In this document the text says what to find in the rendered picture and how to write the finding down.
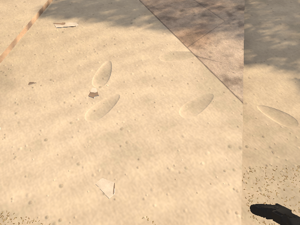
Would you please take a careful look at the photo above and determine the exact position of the robot right hand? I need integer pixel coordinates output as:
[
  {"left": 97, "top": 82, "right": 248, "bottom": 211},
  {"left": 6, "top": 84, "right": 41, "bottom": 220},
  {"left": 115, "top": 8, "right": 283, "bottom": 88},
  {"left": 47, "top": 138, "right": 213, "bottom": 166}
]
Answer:
[{"left": 249, "top": 203, "right": 300, "bottom": 225}]

